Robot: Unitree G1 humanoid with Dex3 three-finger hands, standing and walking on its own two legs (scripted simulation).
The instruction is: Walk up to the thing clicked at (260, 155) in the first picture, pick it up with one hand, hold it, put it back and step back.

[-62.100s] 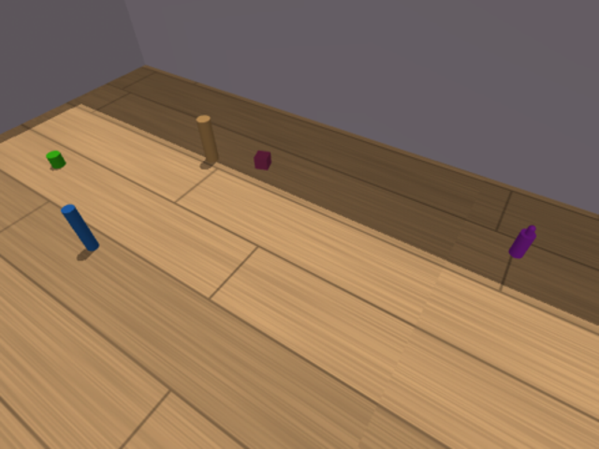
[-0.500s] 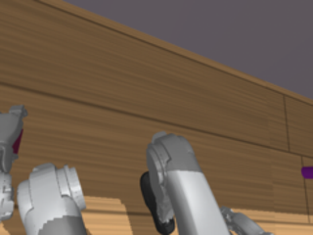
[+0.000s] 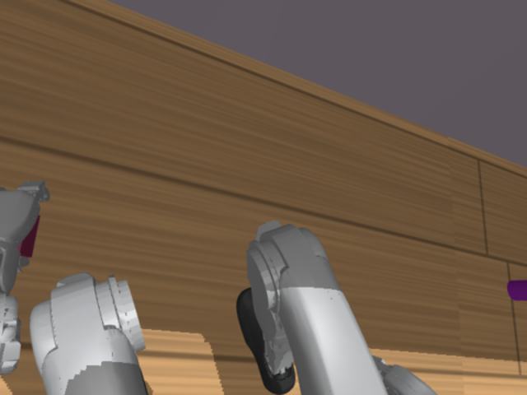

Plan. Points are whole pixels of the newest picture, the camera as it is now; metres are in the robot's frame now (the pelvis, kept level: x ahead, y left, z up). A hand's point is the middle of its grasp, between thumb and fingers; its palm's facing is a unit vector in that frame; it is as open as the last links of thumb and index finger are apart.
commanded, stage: close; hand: left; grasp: from above
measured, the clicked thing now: (3, 231) +0.41 +0.28 -0.26
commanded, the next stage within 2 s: settle in 0.62 s
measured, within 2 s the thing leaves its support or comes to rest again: leaves its support in 1.14 s
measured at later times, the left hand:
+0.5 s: hand (13, 234) +0.40 +0.26 -0.24, palm faces -0.45 -0.07 -0.89, open 11.0 cm
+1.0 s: hand (11, 232) +0.40 +0.27 -0.24, palm faces -0.44 -0.09 -0.89, open 10.4 cm
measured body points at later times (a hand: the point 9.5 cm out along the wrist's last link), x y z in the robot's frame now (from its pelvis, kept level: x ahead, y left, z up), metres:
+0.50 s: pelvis +0.00 +0.00 +0.00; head +0.24 +0.11 +0.36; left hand +0.42 +0.27 -0.19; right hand +0.07 -0.27 -0.07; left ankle +0.06 +0.12 -0.27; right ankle +0.12 -0.13 -0.26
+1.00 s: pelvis +0.00 +0.00 +0.00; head +0.24 +0.12 +0.36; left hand +0.42 +0.27 -0.18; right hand +0.07 -0.26 -0.07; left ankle +0.06 +0.12 -0.27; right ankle +0.12 -0.13 -0.26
